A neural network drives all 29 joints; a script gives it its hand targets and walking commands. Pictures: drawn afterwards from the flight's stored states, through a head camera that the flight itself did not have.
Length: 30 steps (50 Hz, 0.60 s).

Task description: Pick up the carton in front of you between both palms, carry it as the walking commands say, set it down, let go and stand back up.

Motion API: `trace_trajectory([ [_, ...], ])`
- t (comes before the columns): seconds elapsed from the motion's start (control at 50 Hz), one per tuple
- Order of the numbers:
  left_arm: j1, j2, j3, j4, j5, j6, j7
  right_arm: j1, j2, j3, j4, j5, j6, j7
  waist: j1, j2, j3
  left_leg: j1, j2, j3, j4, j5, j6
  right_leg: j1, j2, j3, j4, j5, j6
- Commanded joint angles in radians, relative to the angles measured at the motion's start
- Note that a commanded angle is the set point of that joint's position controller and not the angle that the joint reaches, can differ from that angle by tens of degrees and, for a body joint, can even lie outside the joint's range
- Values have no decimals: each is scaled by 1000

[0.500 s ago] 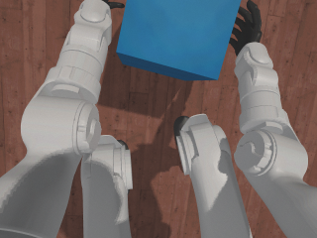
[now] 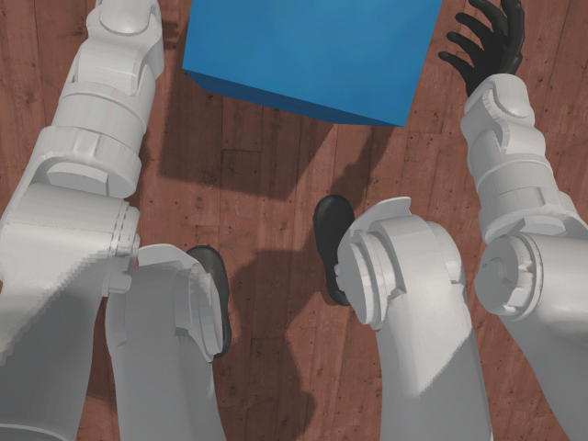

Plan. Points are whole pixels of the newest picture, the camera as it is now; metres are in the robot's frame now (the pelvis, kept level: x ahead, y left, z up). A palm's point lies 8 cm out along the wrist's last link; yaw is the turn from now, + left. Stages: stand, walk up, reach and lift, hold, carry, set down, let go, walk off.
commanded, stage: set down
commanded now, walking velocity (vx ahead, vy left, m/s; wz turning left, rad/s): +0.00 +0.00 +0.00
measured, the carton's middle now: (301, 18) +0.52 -0.09 -0.25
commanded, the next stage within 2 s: let go in 1.04 s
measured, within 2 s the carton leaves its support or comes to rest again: neither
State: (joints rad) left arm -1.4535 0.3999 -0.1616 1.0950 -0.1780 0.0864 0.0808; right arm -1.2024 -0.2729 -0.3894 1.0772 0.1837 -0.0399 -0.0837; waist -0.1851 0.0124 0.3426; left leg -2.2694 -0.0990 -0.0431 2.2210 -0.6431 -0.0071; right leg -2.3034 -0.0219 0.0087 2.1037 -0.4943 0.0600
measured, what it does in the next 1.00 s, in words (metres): rises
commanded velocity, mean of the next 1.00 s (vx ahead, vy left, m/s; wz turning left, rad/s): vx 0.00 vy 0.00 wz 0.00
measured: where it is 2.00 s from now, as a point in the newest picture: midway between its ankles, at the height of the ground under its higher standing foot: (276, 293)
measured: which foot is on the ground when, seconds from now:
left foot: down 0.00-1.00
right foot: down 0.00-1.00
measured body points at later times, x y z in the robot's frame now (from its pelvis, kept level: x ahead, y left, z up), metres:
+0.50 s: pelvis +0.01 +0.00 +0.09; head +0.33 -0.01 +0.41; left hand +0.59 +0.06 -0.03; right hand +0.45 -0.29 -0.03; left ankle +0.08 +0.11 -0.34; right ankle +0.13 -0.14 -0.34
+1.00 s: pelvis +0.03 +0.00 +0.22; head +0.32 -0.01 +0.56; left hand +0.59 +0.08 +0.12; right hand +0.45 -0.30 +0.12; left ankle +0.08 +0.11 -0.34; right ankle +0.13 -0.14 -0.34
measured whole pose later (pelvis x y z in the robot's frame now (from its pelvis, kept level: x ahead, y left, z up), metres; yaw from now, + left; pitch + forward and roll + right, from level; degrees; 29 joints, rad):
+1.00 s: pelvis +0.03 +0.00 +0.22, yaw -2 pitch +47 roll -1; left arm -1.13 0.29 0.12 0.90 0.06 0.23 0.02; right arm -0.86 -0.15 -0.40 0.70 0.09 0.16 -0.03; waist -0.17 0.06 -0.14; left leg -1.73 -0.06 -0.04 1.41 -0.50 0.00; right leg -1.79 0.02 0.04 1.31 -0.34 0.04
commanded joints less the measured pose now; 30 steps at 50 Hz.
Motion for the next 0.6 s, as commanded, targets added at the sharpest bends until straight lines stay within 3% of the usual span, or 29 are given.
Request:
trace_trajectory([
  [0.0, -259, 90, 29, -245, 4, -10, 21, -109, -148, 82, -238, 104, -2, -10, -75, 178, -1520, 719, 24, 56, -189, 407, -19, 810, 25, -87, -116, 619, 2],
  [0.02, -266, 109, 71, -244, 36, -1, 25, -141, -156, 69, -282, 113, 12, -16, -68, 172, -1532, 702, 32, 67, -192, 389, -15, 841, 24, -88, -120, 618, 10],
  [0.04, -230, 94, 75, -331, 48, 11, 24, -63, -173, 37, -334, 85, 22, -22, -114, 181, -1612, 732, 25, 86, -199, 360, -21, 894, 45, -97, -142, 606, 9],
  [0.06, -207, 97, 88, -286, 50, 28, 24, -61, -169, 57, -338, 84, 41, -32, -74, 164, -1632, 737, 14, 97, -216, 336, -10, 930, 45, -97, -160, 579, 12],
  [0.1, -201, 88, 106, -307, 78, 62, 26, -60, -139, 65, -354, 61, 80, -42, -67, 142, -1542, 669, 7, 113, -278, 200, 1, 904, 57, -116, -211, 445, 17],
  [0.12, -219, 66, 114, -275, 79, 82, 17, -52, -114, 50, -337, 41, 109, -45, -95, 164, -1466, 607, 16, 114, -284, 148, 1, 879, 60, -108, -246, 399, 15],
  [0.14, -186, 48, 113, -241, 90, 90, 13, -23, -83, 79, -290, 68, 121, -47, -62, 188, -1386, 602, 6, 131, -323, 76, 7, 846, 67, -113, -291, 303, 7],
  [0.16, -192, 41, 125, -214, 104, 94, 3, -56, -43, 96, -282, 53, 135, -47, -58, 162, -1202, 495, 11, 112, -368, -12, 19, 749, 68, -117, -307, 206, 8],
  [0.18, -214, 53, 173, -220, 106, 86, -5, -92, -41, 91, -328, 32, 135, -47, -45, 127, -1241, 471, 10, 124, -363, -35, 21, 792, 75, -105, -344, 161, 13],
  [0.2, -197, 80, 173, -208, 106, 91, -5, -72, -51, 63, -324, 13, 136, -54, -91, 111, -1230, 470, 9, 103, -393, -35, 19, 792, 75, -115, -363, 175, 17],
  [0.22, -172, 48, 185, -203, 95, 81, -14, -47, -18, 76, -308, 11, 139, -59, -51, 100, -1213, 444, -3, 110, -399, -3, 21, 820, 73, -94, -377, 179, 7],
  [0.24, -177, 54, 189, -191, 93, 78, -16, -35, -49, 36, -302, -26, 130, -61, -90, 73, -1225, 436, 0, 93, -416, 2, 20, 817, 76, -104, -383, 210, 10],
  [0.26, -124, 41, 207, -99, 95, 78, -28, -21, -20, 39, -285, -36, 132, -64, -86, 47, -1182, 403, -4, 104, -423, -26, 21, 821, 73, -100, -412, 169, 18],
  [0.28, -114, 48, 212, -60, 126, 72, -37, -26, -26, 39, -279, -37, 131, -60, -44, 68, -1134, 388, -1, 99, -449, 0, 25, 777, 76, -102, -418, 197, 23],
  [0.3, -93, 34, 242, -75, 112, 63, -39, -12, 14, 37, -301, -45, 125, -56, -73, 35, -1191, 425, -5, 91, -462, 37, 25, 811, 70, -104, -424, 234, 24],
  [0.32, -92, 15, 240, -16, 121, 59, -43, -32, 14, 61, -283, -46, 123, -48, -48, 38, -1130, 387, -4, 93, -480, 58, 24, 790, 75, -99, -434, 263, 25],
  [0.34, -56, 34, 241, -32, 153, 50, -47, 26, 3, 36, -267, -59, 119, -41, -55, 57, -1167, 416, -2, 88, -492, 57, 21, 779, 79, -107, -433, 271, 33],
  [0.36, -65, 21, 236, -13, 144, 43, -49, 16, 27, 50, -301, -57, 109, -36, -55, 35, -1193, 444, -1, 86, -511, 93, 25, 798, 83, -112, -438, 314, 36],
  [0.38, -78, 14, 242, -30, 161, 44, -48, -16, -19, 24, -337, -59, 108, -35, -40, 96, -1263, 492, -4, 89, -509, 121, 12, 813, 80, -109, -446, 338, 26],
  [0.4, -88, 17, 248, -83, 164, 40, -39, -21, -38, 16, -389, -65, 103, -31, -38, 85, -1326, 550, -3, 86, -507, 183, 10, 808, 80, -116, -443, 385, 30],
  [0.42, -118, 23, 237, -119, 173, 40, -35, 21, -21, 10, -364, -54, 107, -27, -43, 140, -1323, 582, -7, 81, -540, 207, 7, 805, 79, -124, -448, 427, 24],
  [0.46, -94, 34, 246, -212, 184, 40, -20, 56, -37, 24, -437, -43, 105, -14, -39, 149, -1499, 744, -13, 87, -560, 312, 4, 832, 91, -138, -460, 489, 28],
  [0.48, -82, 14, 221, -169, 172, 51, -16, 84, -37, 28, -397, -31, 120, -7, -56, 169, -1490, 781, -9, 74, -584, 306, -3, 814, 90, -150, -475, 485, 28],
  [0.5, -88, -30, 217, -239, 163, 59, -17, 105, -19, 28, -403, -32, 131, 0, -56, 192, -1462, 773, -19, 94, -588, 333, -11, 806, 83, -136, -509, 489, 23],
  [0.52, -68, -2, 218, -233, 172, 76, -12, 64, -51, 18, -491, -29, 135, 7, -79, 184, -1540, 873, -13, 78, -598, 321, -4, 819, 91, -166, -509, 469, 26],
  [0.54, -87, -19, 193, -298, 144, 91, -10, 97, -41, 17, -464, -38, 148, 11, -78, 185, -1538, 903, -16, 70, -650, 335, -11, 827, 79, -179, -530, 468, 24],
  [0.56, -115, -31, 183, -398, 153, 100, -3, 117, -81, -27, -508, -37, 155, 11, -94, 262, -1617, 997, -14, 78, -654, 363, -23, 826, 83, -171, -557, 472, 13],
  [0.58, -93, -22, 171, -364, 148, 122, -2, 124, -87, -29, -480, -51, 171, 15, -117, 222, -1618, 1057, -17, 71, -667, 367, -24, 812, 94, -178, -589, 460, 17],
])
